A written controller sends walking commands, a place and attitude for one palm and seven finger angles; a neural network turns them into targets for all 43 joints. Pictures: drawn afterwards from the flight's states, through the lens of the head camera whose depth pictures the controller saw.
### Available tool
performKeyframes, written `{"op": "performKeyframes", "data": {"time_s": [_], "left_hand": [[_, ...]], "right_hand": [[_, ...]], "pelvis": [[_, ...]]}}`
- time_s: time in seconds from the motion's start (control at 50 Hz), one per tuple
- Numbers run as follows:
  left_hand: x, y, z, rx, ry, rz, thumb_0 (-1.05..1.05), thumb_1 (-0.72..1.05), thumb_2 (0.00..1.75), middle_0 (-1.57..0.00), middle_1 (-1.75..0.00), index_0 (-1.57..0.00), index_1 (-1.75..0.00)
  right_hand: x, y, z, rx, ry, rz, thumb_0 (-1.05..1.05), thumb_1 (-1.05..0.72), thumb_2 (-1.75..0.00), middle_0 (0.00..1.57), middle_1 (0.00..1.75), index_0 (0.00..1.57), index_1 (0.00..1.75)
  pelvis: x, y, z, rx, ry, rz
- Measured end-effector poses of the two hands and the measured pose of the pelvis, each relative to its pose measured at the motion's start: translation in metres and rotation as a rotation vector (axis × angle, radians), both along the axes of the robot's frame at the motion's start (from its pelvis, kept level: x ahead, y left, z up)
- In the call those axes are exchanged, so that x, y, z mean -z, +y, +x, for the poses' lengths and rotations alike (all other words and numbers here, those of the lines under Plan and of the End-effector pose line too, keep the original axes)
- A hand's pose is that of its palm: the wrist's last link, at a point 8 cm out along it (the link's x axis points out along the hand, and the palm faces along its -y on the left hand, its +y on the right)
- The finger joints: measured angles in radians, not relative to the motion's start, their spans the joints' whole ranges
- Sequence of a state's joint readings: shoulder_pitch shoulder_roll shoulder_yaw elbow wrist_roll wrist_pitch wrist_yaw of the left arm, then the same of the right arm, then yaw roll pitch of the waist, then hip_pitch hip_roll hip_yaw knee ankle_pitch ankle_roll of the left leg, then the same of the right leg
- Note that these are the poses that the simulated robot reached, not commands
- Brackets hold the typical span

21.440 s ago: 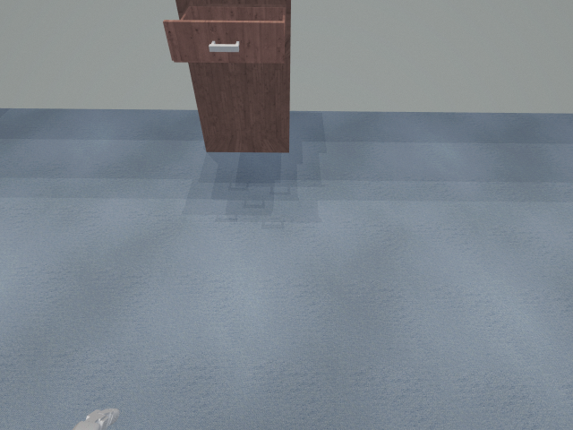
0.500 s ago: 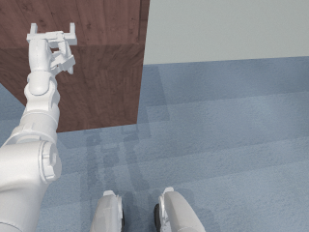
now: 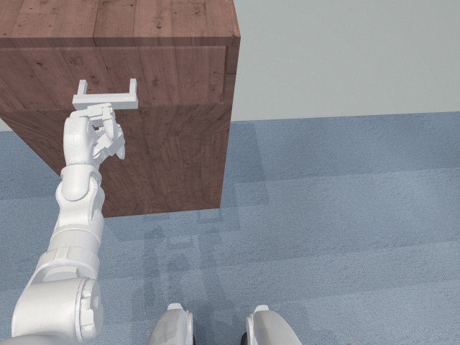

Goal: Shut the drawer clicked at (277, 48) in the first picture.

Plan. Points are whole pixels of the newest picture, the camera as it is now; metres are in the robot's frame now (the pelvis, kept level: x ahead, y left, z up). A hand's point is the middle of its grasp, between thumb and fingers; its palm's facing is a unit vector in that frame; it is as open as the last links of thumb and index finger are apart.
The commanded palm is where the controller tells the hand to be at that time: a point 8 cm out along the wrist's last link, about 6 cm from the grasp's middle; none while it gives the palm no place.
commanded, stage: draw the hand back to the body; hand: left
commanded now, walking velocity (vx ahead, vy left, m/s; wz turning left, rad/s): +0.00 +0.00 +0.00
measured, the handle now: (107, 93) +0.55 +0.21 +0.05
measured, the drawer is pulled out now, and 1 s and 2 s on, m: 0.00 0.00 0.00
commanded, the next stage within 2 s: step back with the hand held close in 1.32 s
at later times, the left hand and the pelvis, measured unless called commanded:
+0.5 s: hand (71, 189) +0.31 +0.19 +0.14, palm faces +0.09 -0.99 -0.11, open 3.3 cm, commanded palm +0.28 +0.24 +0.15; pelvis +0.01 -0.01 +0.05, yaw +2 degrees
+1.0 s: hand out of the picture +0.22 +0.23 +0.22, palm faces +0.37 -0.87 -0.33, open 3.3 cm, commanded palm +0.17 +0.27 +0.24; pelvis +0.02 -0.01 +0.09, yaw +2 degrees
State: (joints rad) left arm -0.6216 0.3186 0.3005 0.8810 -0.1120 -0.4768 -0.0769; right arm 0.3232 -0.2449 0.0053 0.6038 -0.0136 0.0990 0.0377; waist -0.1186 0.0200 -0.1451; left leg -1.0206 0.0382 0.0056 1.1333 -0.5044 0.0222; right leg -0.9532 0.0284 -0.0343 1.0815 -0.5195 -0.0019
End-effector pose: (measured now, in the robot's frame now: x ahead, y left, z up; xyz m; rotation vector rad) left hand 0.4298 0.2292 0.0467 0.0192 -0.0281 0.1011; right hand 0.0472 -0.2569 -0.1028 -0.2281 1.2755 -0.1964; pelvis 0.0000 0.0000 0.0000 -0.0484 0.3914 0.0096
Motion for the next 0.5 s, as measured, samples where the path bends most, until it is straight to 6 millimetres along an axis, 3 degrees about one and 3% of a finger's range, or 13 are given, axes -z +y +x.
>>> {"op": "performKeyframes", "data": {"time_s": [0.06, 0.18, 0.32, 0.5], "left_hand": [[-0.013, -0.002, -0.011, 0.025, -0.026, 0.007, 0.02, 0.9, 0.9, -1.4, -1.6, -1.4, -1.6], [-0.043, 0.002, -0.054, 0.032, 0.0, 0.011, 0.02, 0.9, 0.9, -1.4, -1.6, -1.39, -1.6], [-0.065, 0.016, -0.098, -0.02, -0.009, 0.011, 0.02, 0.9, 0.9, -1.4, -1.6, -1.4, -1.6], [-0.099, 0.011, -0.141, 0.013, -0.013, 0.09, 0.02, 0.9, 0.9, -1.4, -1.6, -1.4, -1.6]], "right_hand": [[-0.006, 0.0, 0.017, 0.011, -0.043, 0.009, 0.01, -0.91, -0.9, 0.2, 0.3, 0.2, 0.3], [-0.029, 0.008, 0.056, -0.001, -0.173, 0.054, 0.01, -0.91, -0.9, 0.2, 0.3, 0.2, 0.3], [-0.052, 0.014, 0.097, -0.078, -0.328, 0.061, 0.01, -0.91, -0.9, 0.2, 0.3, 0.2, 0.3], [-0.077, 0.017, 0.123, -0.117, -0.483, 0.051, 0.01, -0.91, -0.9, 0.2, 0.3, 0.2, 0.3]], "pelvis": [[-0.007, 0.0, 0.007, 0.006, -0.017, 0.001], [-0.029, 0.0, 0.02, 0.006, -0.08, 0.012], [-0.04, -0.005, 0.018, -0.02, -0.155, 0.018], [-0.051, -0.007, 0.008, -0.028, -0.25, 0.028]]}}
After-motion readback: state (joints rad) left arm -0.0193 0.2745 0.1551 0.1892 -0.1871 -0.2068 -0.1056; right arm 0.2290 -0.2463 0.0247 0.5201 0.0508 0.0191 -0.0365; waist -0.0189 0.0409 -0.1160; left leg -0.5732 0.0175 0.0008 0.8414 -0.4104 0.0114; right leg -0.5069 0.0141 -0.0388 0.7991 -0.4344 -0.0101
